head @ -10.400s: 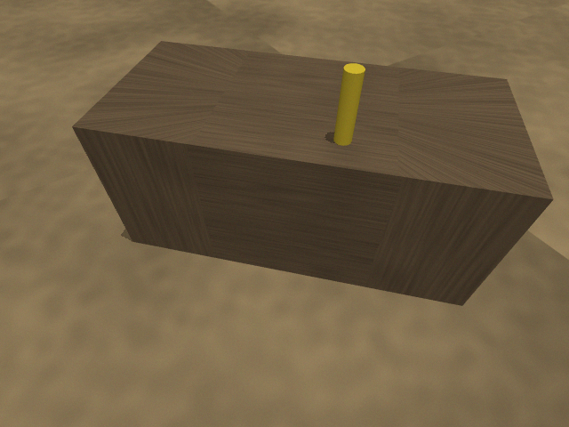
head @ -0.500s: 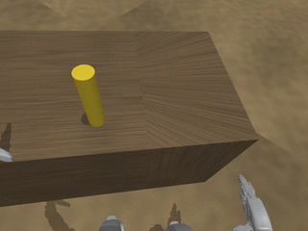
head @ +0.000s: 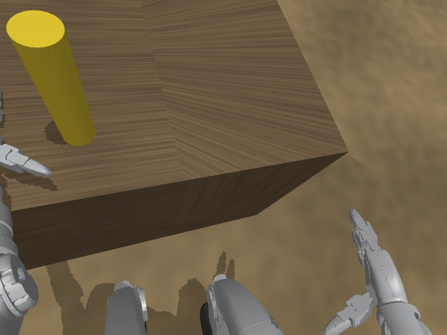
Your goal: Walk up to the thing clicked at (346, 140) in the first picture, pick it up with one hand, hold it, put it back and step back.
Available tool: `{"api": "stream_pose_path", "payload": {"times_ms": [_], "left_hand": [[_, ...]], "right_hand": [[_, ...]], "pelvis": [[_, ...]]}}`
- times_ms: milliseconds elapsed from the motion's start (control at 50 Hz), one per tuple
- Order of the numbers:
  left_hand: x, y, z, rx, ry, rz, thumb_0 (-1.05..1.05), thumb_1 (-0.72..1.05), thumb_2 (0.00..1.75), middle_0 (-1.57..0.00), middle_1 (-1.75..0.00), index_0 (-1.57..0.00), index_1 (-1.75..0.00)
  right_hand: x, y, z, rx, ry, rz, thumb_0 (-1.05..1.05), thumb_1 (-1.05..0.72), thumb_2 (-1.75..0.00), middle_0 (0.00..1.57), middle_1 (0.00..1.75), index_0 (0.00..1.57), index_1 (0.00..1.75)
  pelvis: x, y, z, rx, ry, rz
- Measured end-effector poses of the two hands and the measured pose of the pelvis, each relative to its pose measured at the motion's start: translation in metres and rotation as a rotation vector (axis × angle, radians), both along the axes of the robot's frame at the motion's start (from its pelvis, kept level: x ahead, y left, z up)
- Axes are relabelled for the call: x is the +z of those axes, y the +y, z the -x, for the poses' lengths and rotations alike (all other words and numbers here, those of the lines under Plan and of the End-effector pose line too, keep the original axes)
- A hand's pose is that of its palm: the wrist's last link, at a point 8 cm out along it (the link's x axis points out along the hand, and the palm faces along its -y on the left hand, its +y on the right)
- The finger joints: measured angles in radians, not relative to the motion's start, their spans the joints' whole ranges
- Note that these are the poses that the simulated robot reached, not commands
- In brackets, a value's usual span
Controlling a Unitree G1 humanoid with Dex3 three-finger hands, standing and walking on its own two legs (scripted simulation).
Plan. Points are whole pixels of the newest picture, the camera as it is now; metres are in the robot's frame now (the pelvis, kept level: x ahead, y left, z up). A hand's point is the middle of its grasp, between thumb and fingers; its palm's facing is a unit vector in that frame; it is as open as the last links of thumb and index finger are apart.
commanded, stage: close in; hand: left
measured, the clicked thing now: (63, 93) +0.50 +0.17 +0.05
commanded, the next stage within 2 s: close in 0.44 s
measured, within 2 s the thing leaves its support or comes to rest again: leaves its support in 1.96 s
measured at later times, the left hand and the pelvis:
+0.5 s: hand (58, 118) +0.50 +0.19 -0.01, palm faces +0.11 -0.99 +0.04, open 17.7 cm; pelvis +0.00 +0.00 -0.01, yaw +0 degrees
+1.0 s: hand (72, 116) +0.49 +0.17 +0.00, palm faces +0.12 -0.99 +0.03, open 16.1 cm; pelvis +0.01 +0.00 +0.00, yaw +0 degrees
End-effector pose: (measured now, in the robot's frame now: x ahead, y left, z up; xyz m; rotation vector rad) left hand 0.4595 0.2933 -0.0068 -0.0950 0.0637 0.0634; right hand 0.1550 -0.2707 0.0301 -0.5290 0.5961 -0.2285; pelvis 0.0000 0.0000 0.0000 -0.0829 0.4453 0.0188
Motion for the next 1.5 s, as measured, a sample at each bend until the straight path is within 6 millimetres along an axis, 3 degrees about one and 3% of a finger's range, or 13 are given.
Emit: {"api": "stream_pose_path", "payload": {"times_ms": [100, 200, 280, 420, 620, 800, 1020, 1240, 1500], "left_hand": [[-0.007, -0.009, -0.015, 0.003, -0.055, -0.057, -0.02, -0.61, 0.00, -0.08, -0.04, -0.07, -0.05], [-0.006, -0.015, -0.019, 0.032, -0.016, -0.068, -0.02, -0.61, 0.00, -0.08, -0.03, -0.08, -0.04], [-0.005, -0.029, -0.016, 0.028, 0.010, -0.060, -0.02, -0.61, 0.00, -0.07, -0.02, -0.08, -0.02], [-0.005, -0.047, -0.013, 0.034, -0.002, -0.042, -0.02, -0.61, 0.00, -0.06, -0.02, -0.08, -0.01], [-0.004, -0.060, -0.013, 0.027, 0.005, -0.072, -0.02, -0.61, 0.00, -0.07, -0.01, -0.08, -0.01], [0.010, -0.071, -0.008, 0.038, -0.008, -0.076, -0.02, -0.61, 0.00, -0.25, -0.11, -0.26, -0.10], [0.011, -0.075, -0.004, 0.059, 0.000, -0.065, -0.02, -0.57, 0.06, -0.40, -0.24, -0.42, -0.22], [0.008, -0.077, -0.001, 0.044, -0.009, -0.072, -0.02, -0.45, 0.18, -0.54, -0.36, -0.55, -0.35], [0.013, -0.074, -0.014, 0.030, -0.012, -0.071, -0.01, -0.24, 0.39, -0.78, -0.59, -0.79, -0.58]], "right_hand": [[-0.017, 0.002, 0.013, -0.007, 0.050, 0.009, -0.01, 0.52, -0.05, 0.05, 0.05, 0.06, 0.05], [-0.030, 0.016, 0.008, 0.018, 0.040, -0.047, -0.01, 0.51, -0.05, 0.05, 0.06, 0.06, 0.05], [-0.024, 0.024, 0.001, 0.040, 0.001, -0.076, -0.01, 0.52, -0.05, 0.06, 0.06, 0.06, 0.05], [-0.006, 0.017, 0.007, 0.019, -0.016, -0.056, -0.01, 0.52, -0.05, 0.06, 0.06, 0.06, 0.05], [-0.003, 0.017, 0.002, 0.018, 0.003, -0.061, -0.01, 0.52, -0.05, 0.06, 0.06, 0.06, 0.05], [-0.006, 0.021, -0.003, 0.016, 0.007, -0.112, -0.01, 0.51, -0.05, 0.06, 0.06, 0.06, 0.05], [0.001, 0.014, -0.007, 0.022, 0.003, -0.107, -0.01, 0.50, -0.05, 0.06, 0.06, 0.06, 0.05], [-0.001, 0.011, -0.004, 0.035, 0.017, -0.098, -0.01, 0.49, -0.06, 0.06, 0.06, 0.06, 0.05], [-0.003, 0.015, 0.002, 0.022, 0.018, -0.103, -0.01, 0.49, -0.06, 0.06, 0.06, 0.06, 0.05]], "pelvis": [[-0.015, 0.000, 0.005, -0.006, 0.045, 0.011], [-0.022, 0.000, 0.007, -0.005, 0.063, 0.015], [-0.021, 0.000, 0.006, -0.006, 0.056, 0.010], [-0.016, -0.001, 0.003, -0.005, 0.037, 0.003], [-0.011, -0.002, -0.001, -0.003, 0.033, 0.001], [-0.005, -0.002, -0.007, -0.003, 0.014, -0.006], [0.000, -0.005, -0.009, -0.005, 0.001, -0.018], [-0.002, -0.010, -0.005, -0.001, -0.001, -0.018], [-0.004, -0.005, -0.002, -0.009, 0.010, -0.017]]}}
